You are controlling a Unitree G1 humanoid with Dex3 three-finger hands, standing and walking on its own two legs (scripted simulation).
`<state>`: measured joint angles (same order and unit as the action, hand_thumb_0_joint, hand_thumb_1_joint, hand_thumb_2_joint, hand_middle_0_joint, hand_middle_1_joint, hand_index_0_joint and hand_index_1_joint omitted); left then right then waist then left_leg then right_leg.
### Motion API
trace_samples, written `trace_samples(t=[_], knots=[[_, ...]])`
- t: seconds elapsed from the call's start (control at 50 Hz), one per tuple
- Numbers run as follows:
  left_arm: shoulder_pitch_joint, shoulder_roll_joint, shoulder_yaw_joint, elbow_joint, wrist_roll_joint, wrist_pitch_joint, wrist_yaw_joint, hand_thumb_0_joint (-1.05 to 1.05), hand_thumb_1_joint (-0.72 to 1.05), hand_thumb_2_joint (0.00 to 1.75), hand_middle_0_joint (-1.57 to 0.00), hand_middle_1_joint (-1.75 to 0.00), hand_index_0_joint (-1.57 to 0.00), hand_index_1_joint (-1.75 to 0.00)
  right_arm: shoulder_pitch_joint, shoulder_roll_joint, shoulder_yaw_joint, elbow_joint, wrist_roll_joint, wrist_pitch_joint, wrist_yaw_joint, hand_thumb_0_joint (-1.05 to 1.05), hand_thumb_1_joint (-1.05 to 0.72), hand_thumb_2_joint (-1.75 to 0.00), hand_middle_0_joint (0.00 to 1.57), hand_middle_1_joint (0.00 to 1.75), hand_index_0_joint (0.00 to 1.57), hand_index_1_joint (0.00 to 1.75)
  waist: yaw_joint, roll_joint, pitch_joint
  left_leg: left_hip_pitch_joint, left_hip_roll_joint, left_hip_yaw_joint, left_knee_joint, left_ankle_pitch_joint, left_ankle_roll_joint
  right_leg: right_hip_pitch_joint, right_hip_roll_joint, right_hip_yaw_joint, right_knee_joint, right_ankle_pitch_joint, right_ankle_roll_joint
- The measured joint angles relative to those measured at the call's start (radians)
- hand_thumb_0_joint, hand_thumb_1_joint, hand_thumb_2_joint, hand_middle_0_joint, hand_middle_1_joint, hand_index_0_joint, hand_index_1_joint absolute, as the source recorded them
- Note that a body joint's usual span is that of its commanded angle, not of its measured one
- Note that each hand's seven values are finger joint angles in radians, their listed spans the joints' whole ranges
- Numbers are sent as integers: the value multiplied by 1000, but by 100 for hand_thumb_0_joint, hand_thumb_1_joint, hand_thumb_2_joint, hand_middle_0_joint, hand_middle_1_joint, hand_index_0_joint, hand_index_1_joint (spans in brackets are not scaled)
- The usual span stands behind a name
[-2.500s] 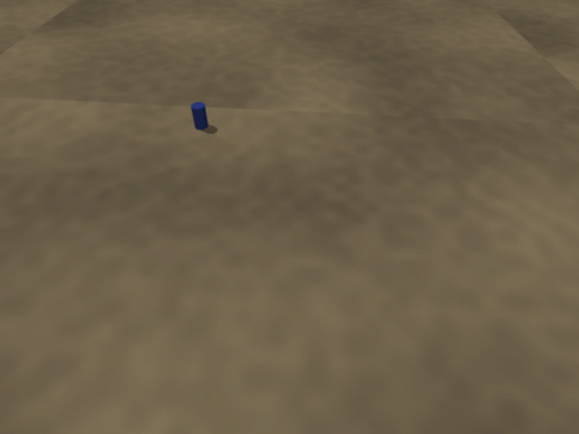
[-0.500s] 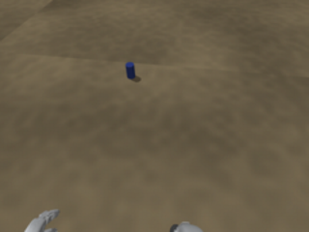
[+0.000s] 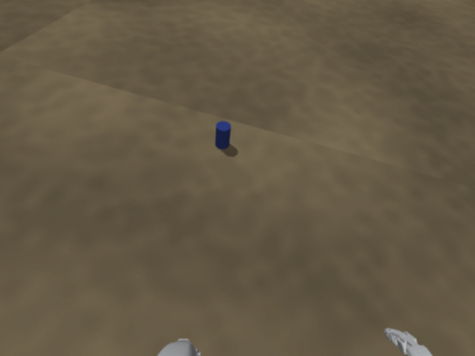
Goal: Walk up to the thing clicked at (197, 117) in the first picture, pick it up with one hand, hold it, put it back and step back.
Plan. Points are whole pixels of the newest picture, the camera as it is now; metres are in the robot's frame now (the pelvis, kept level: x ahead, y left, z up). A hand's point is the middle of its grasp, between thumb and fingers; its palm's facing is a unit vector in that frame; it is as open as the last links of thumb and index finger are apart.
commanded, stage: walk up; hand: left
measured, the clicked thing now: (222, 135) +1.33 +0.13 -0.68
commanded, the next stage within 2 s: none
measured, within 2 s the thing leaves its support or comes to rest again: neither
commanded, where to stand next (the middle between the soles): +0.99 -0.08 m, yaw -1 degrees
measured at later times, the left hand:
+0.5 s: hand (155, 228) +0.38 +0.21 -0.11, palm faces -0.08 -0.91 -0.40, open 7.4 cm
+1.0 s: hand (157, 199) +0.49 +0.23 -0.15, palm faces -0.04 -0.95 -0.32, open 7.4 cm
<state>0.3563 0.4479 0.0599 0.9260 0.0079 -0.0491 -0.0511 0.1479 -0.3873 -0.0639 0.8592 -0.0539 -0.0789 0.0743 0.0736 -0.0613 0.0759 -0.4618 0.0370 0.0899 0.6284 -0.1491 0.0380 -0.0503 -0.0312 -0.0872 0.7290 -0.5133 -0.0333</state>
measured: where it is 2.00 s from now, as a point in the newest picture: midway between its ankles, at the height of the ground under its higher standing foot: (252, 224)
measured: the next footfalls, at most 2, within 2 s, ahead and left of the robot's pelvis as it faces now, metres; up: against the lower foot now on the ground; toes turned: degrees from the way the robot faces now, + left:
right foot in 0.42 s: +0.38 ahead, -0.18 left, +0.00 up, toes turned -7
left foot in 0.90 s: +0.59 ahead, +0.06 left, +0.00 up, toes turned +4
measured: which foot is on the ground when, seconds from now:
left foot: down 0.00-0.46, up 0.48-0.88, down 0.90-1.00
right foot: up 0.00-0.40, down 0.42-0.92, up 0.94-1.00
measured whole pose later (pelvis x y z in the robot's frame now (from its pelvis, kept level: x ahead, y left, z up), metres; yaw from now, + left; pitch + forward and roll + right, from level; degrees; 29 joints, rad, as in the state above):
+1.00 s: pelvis +0.46 -0.04 +0.00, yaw +0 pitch -3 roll -2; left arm 0.35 0.43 0.04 0.90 0.01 -0.04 -0.04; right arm 0.23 -0.39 -0.06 0.85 -0.02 -0.08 0.06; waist 0.02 -0.04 0.08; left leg -0.39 0.04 0.07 0.65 -0.21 0.04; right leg -0.23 -0.02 -0.03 0.99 -0.49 -0.04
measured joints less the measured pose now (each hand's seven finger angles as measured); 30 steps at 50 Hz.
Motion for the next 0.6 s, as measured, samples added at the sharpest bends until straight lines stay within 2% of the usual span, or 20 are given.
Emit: trace_samples(t=[0.06,0.12,0.2,0.26,0.32,0.38,0.42,0.44,0.46,0.5,0.54,0.6], knots=[[-6,-23,-28,3,-7,8,7,1,90,90,-20,-30,-20,-30,8,17,6,-25,24,-11,-13,1,-90,-90,21,30,20,30,-30,19,6,65,15,4,1,-65,6,-178,46,82,338,39,-15],[-21,-21,-35,-7,-14,0,0,1,90,90,-20,-30,-20,-30,53,34,22,-32,45,-17,-26,0,-90,-90,21,30,20,30,-54,6,-2,176,7,16,-89,-71,-2,-317,28,130,403,125,-9],[-55,-12,-23,-40,-13,-4,-15,1,90,90,-20,-30,-20,-30,125,30,28,-15,51,-19,-29,0,-90,-90,21,30,20,30,-68,-2,-7,296,-3,22,-166,-96,-8,-442,-27,150,315,212,21],[-80,-6,-13,-52,-3,2,-33,0,90,90,-20,-30,-20,-30,163,17,25,1,47,-17,-25,1,-90,-90,21,30,20,30,-73,-3,-11,367,-6,34,-207,-124,-17,-489,-71,123,169,280,40],[-105,-5,-8,-50,4,7,-48,0,90,90,-20,-30,-20,-30,184,-4,18,8,44,-15,-21,1,-90,-90,21,30,20,30,-89,8,-9,418,-5,40,-219,-164,-35,-486,-91,93,-1,373,39],[-126,-8,-3,-41,9,8,-54,0,90,90,-20,-30,-20,-30,204,-27,9,12,42,-9,-23,1,-90,-90,21,30,20,30,-105,24,-16,453,1,42,-193,-228,-60,-444,-84,71,-105,416,24],[-132,-9,-1,-39,11,1,-54,0,90,90,-20,-30,-20,-30,223,-41,2,15,42,0,-27,1,-90,-90,21,30,20,30,-113,41,-32,461,16,35,-136,-296,-74,-388,-65,49,-148,404,14],[-142,-21,3,-35,12,-7,-48,0,90,90,-20,-30,-20,-30,224,-52,-3,21,40,5,-32,1,-90,-90,21,30,20,30,-109,73,-31,450,46,27,-69,-337,-66,-378,-41,34,-126,376,18],[-152,-31,5,-37,14,-16,-43,0,90,90,-20,-30,-20,-30,219,-56,-6,29,40,12,-37,1,-90,-90,21,30,20,30,-108,100,-24,417,75,5,34,-348,-41,-374,-23,15,-89,338,17],[-160,-42,1,-56,11,-33,-33,0,90,90,-20,-30,-20,-30,209,-46,1,40,43,26,-43,1,-90,-90,21,30,20,30,-96,101,-12,316,49,-59,283,-346,-21,-355,-24,7,-47,282,11],[-152,-58,-10,-69,0,-41,-23,0,90,90,-20,-30,-20,-30,191,-44,13,52,45,33,-42,1,-90,-90,20,30,20,30,-77,97,-6,215,12,-84,458,-311,-14,-304,-28,11,-81,271,6],[-117,-75,-23,-69,-9,-44,-10,0,90,90,-20,-30,-21,-30,162,-44,18,47,57,33,-35,1,-90,-90,20,30,20,30,-62,111,-7,90,10,-108,497,-216,-7,-214,-13,9,-184,287,6]])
